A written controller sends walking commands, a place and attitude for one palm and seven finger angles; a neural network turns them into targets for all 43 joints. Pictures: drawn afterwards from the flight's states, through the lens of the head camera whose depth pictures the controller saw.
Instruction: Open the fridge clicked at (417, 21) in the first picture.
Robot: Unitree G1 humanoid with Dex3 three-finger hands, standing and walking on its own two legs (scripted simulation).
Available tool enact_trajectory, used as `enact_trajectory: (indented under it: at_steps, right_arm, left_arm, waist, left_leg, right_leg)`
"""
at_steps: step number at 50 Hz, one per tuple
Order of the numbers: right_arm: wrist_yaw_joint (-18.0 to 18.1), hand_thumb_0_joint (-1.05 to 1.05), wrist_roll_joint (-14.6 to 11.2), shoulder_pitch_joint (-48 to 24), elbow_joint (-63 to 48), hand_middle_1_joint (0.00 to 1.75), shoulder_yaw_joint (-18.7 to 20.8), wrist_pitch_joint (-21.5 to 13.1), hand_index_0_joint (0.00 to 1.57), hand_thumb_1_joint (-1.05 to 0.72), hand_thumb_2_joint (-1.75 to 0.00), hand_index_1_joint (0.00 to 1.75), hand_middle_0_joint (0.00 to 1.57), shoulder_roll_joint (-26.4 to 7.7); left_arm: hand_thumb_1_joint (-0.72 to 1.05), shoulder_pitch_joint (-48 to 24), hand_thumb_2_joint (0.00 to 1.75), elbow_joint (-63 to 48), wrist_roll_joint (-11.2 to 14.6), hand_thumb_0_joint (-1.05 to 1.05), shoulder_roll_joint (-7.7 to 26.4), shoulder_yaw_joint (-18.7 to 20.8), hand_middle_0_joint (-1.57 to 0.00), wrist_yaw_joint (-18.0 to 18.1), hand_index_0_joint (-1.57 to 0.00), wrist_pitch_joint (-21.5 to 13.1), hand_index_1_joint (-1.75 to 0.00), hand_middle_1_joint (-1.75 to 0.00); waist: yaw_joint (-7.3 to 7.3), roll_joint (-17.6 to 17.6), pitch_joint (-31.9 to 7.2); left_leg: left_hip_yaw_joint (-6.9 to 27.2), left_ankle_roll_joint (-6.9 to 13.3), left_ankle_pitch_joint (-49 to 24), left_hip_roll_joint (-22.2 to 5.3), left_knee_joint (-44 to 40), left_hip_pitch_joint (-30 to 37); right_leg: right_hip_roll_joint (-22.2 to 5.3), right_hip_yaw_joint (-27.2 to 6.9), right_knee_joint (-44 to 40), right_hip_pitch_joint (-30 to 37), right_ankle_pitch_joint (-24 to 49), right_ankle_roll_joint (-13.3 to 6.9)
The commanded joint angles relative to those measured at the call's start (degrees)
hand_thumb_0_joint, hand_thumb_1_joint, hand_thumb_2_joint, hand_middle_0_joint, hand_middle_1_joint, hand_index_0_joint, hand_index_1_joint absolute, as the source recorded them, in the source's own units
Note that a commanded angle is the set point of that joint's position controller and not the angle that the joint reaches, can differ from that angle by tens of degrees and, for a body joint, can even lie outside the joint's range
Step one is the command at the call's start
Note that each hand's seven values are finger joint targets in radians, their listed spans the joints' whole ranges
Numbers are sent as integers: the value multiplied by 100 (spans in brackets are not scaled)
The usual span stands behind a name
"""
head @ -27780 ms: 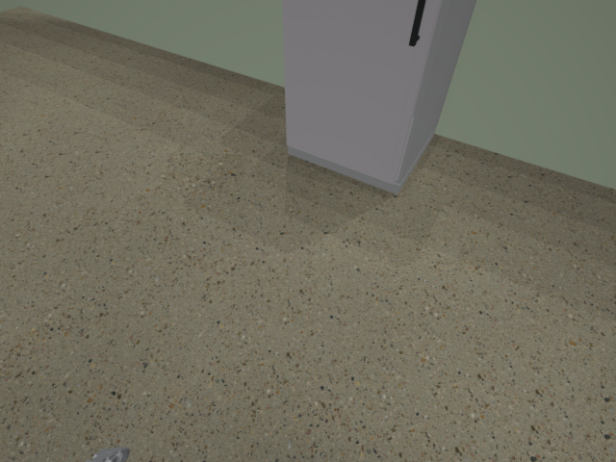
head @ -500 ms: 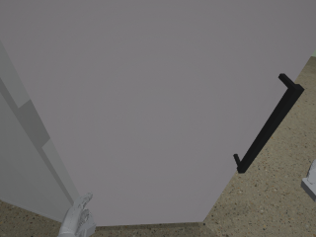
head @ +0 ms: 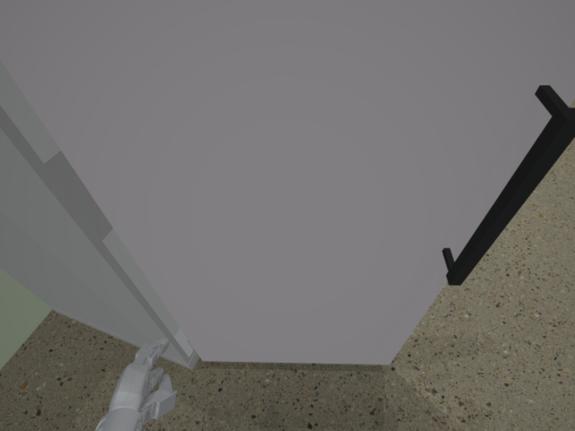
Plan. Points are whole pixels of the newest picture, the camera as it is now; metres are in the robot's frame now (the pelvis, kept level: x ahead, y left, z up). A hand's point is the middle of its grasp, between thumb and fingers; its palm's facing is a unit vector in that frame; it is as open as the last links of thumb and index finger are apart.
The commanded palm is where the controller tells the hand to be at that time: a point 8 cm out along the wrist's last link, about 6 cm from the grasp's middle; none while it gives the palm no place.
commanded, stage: step back with the hand held close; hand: right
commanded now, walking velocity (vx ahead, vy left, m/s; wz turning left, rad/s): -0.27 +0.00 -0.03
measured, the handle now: (490, 207) +0.38 -0.25 +0.12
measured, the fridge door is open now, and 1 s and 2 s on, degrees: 71 71 71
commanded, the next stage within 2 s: stop stepping back and stand still in 0.92 s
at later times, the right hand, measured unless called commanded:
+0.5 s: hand out of the picture +0.14 -0.30 +0.18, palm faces +0.47 +0.77 -0.44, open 7.5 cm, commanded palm +0.08 -0.33 +0.18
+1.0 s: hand out of the picture +0.06 -0.30 +0.17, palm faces +0.38 +0.83 -0.40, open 7.4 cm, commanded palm -0.02 -0.33 +0.18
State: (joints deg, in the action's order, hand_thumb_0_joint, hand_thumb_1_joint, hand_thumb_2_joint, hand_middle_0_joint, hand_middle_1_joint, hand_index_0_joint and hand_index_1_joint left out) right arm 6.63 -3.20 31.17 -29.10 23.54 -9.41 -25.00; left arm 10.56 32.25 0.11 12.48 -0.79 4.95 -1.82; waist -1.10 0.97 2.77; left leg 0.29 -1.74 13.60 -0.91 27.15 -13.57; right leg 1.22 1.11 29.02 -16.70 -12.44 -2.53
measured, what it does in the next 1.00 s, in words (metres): walks backwards: left foot, then right foot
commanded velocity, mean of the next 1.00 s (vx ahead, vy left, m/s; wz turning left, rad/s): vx -0.35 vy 0.00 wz -0.02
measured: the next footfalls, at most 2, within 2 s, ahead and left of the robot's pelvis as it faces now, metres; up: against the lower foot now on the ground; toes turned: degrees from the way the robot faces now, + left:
left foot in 0.56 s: -0.11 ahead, +0.11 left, +0.00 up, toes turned -1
right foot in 0.84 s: -0.02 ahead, -0.09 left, +0.00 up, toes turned +3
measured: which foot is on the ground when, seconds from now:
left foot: down 0.00-0.30, up 0.32-0.54, down 0.56-0.88, up 0.90-1.00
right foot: down 0.00-0.72, up 0.74-0.82, down 0.84-1.00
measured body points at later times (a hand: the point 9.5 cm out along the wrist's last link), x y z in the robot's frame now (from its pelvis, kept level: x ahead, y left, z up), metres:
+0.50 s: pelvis -0.06 -0.02 +0.00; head -0.03 -0.06 +0.45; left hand +0.11 +0.20 -0.07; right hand +0.11 -0.34 +0.20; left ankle -0.12 +0.12 -0.71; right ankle +0.03 -0.09 -0.74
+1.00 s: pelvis -0.16 -0.04 +0.00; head -0.14 -0.08 +0.45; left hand +0.00 +0.21 -0.06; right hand +0.03 -0.34 +0.19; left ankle -0.21 +0.10 -0.69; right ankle -0.06 -0.10 -0.74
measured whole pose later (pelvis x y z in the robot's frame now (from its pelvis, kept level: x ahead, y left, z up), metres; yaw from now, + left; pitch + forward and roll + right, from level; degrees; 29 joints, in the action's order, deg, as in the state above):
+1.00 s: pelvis -0.16 -0.04 +0.00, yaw +1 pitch +1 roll +4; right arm 7.5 -3.7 27.8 -29.7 25.5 -12.9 -25.9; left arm 10.9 35.5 -1.0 11.5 -0.1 3.9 -5.7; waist 0.5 1.3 1.3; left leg 2.4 -0.1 26.4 5.3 46.9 -19.5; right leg 0.6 -1.2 24.1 -22.3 -3.2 -4.5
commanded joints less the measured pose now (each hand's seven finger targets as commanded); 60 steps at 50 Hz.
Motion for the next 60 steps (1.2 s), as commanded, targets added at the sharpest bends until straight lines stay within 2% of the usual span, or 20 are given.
enact_trajectory:
  at_steps: [1,5,10,13,16,19,27,31,33,36,38,40,43,44,46,48,51,55,57,60]
  right_arm:
    - [200,0,-9,-114,-1133,30,881,-413,20,-90,-90,30,20,-901]
    - [193,0,34,-256,-948,30,758,-448,20,-90,-90,30,20,-751]
    - [309,0,43,-527,-1147,30,615,-565,20,-90,-90,30,20,-842]
    - [372,0,44,-645,-1510,30,725,-646,20,-90,-90,30,20,-960]
    - [341,0,211,-673,-1623,30,1097,-816,20,-90,-90,30,20,-1067]
    - [279,0,196,-382,-1425,30,1052,-866,20,-90,-90,30,20,-918]
    - [129,0,12,-434,-1251,30,654,-802,20,-90,-90,30,20,-900]
    - [88,0,-106,-373,-1438,30,860,-756,20,-90,-90,30,20,-1120]
    - [68,0,-181,-151,-1463,30,874,-730,20,-90,-90,30,20,-1130]
    - [162,0,-238,40,-1552,30,1096,-772,20,-90,-90,30,20,-1393]
    - [226,0,-112,-86,-1335,30,964,-723,20,-90,-90,30,20,-1244]
    - [257,0,-31,-415,-1125,30,922,-707,20,-90,-90,30,20,-1250]
    - [223,0,4,-670,-1037,30,849,-778,20,-90,-90,30,20,-1229]
    - [184,0,-74,-511,-1154,30,865,-796,20,-90,-90,30,20,-1267]
    - [151,0,-74,-507,-1392,30,732,-821,20,-90,-90,30,20,-982]
    - [174,0,-57,-29,-1476,30,657,-744,20,-90,-90,30,20,-843]
    - [231,0,-111,73,-1797,30,792,-652,20,-90,-90,30,20,-1001]
    - [236,0,-130,256,-1584,30,789,-487,20,-90,-90,30,20,-999]
    - [191,0,-127,303,-1538,30,870,-425,20,-90,-90,30,20,-1169]
    - [276,0,-193,-532,-1411,30,924,-342,20,-90,-90,30,20,-1274]
  left_arm:
    - [90,-508,90,-923,-10,0,775,299,-20,53,-20,-412,-30,-30]
    - [90,-400,90,-900,22,0,760,304,-20,27,-20,-479,-30,-30]
    - [90,-278,90,-679,-2,0,665,291,-20,0,-20,-536,-30,-30]
    - [90,-367,90,-707,-16,0,710,270,-20,38,-20,-605,-30,-30]
    - [90,-573,90,-821,-70,0,872,317,-20,117,-20,-780,-30,-30]
    - [90,-308,90,-668,-92,0,728,389,-20,-3,-20,-899,-30,-30]
    - [90,-317,90,-355,-127,0,741,265,-20,-52,-20,-829,-30,-30]
    - [90,-444,90,-543,-14,0,700,360,-20,-46,-20,-649,-30,-30]
    - [90,-556,90,-678,53,0,665,363,-20,-64,-20,-565,-30,-30]
    - [90,-552,90,-640,27,0,577,381,-20,-32,-20,-505,-30,-30]
    - [90,-538,90,-555,-48,0,465,292,-20,-26,-20,-435,-30,-30]
    - [90,-612,90,-541,-101,0,441,177,-20,26,-20,-409,-30,-30]
    - [90,-436,90,-565,16,0,755,293,-20,90,-20,-489,-30,-30]
    - [90,-488,90,-652,-84,0,716,302,-20,48,-20,-546,-30,-30]
    - [90,-533,90,-634,-178,0,719,368,-20,2,-20,-689,-30,-30]
    - [90,-290,90,-524,-89,0,729,438,-20,-97,-20,-778,-30,-30]
    - [90,-378,90,-559,-112,0,709,414,-20,-105,-20,-837,-30,-30]
    - [90,-222,90,-524,-130,0,694,339,-20,-59,-20,-820,-30,-30]
    - [90,-88,90,-500,-145,0,650,315,-20,-44,-20,-730,-30,-30]
    - [90,-315,90,-374,-137,0,624,284,-20,-16,-20,-656,-30,-30]
  waist:
    - [-105,-882,-1043]
    - [-10,-353,-714]
    - [98,403,-571]
    - [114,-227,-679]
    - [-14,-2222,-680]
    - [-31,-1172,-812]
    - [-53,-877,-1439]
    - [-71,-242,-2034]
    - [0,-78,-1795]
    - [73,501,-1132]
    - [137,651,-611]
    - [147,281,-185]
    - [47,-949,-903]
    - [6,-1592,-1322]
    - [-52,-1631,-1314]
    - [-48,-1008,-1443]
    - [-41,-1226,-1400]
    - [-9,-1633,-1277]
    - [48,-886,-1199]
    - [83,785,-883]
  left_leg:
    - [28,103,-834,-8,455,823]
    - [364,167,-496,-182,77,693]
    - [1051,708,947,-1077,-1142,-1264]
    - [439,467,499,-599,-465,-1028]
    - [-34,26,477,499,2091,939]
    - [93,100,1031,432,1958,294]
    - [160,198,-529,242,-772,138]
    - [198,80,-1185,147,-441,-40]
    - [258,143,-786,-79,-541,-526]
    - [1121,835,737,-1122,-1473,-1975]
    - [1242,1054,-843,-1495,-1211,-1772]
    - [1019,841,-2196,-1260,-618,-940]
    - [161,107,-1347,238,720,-185]
    - [142,147,720,455,1447,-233]
    - [544,204,1628,541,2615,-8]
    - [309,177,1448,516,2391,-530]
    - [-32,194,1465,597,1852,-84]
    - [-642,390,1464,858,-307,921]
    - [-268,577,932,320,-1526,767]
    - [1326,1427,1461,-1850,-2030,-1460]
  right_leg:
    - [-968,-969,-893,-536,625,-220]
    - [-746,-857,-696,-1236,-1112,-196]
    - [-166,-359,919,63,-951,111]
    - [-417,-750,-53,44,-674,36]
    - [-1682,-2601,-2359,-2152,-3208,-584]
    - [-1521,-2067,-1665,-1115,-1685,-661]
    - [-1217,-1379,-690,1000,2060,-173]
    - [-953,-780,-381,1526,2285,-52]
    - [-722,-497,-149,1383,1127,54]
    - [-98,-210,1412,1173,-485,369]
    - [-66,-312,1995,360,-471,376]
    - [-253,-499,797,-369,-295,304]
    - [-1058,-1096,-842,391,3394,-37]
    - [-1493,-1855,-1297,478,3235,-121]
    - [-1871,-2404,-1781,-349,861,-497]
    - [-1658,-1983,-1687,442,809,-621]
    - [-1414,-1717,-2256,88,-715,-457]
    - [-785,-1101,-2468,-106,-1892,337]
    - [-195,-359,-1200,306,-1124,564]
    - [4,-455,2603,485,-495,394]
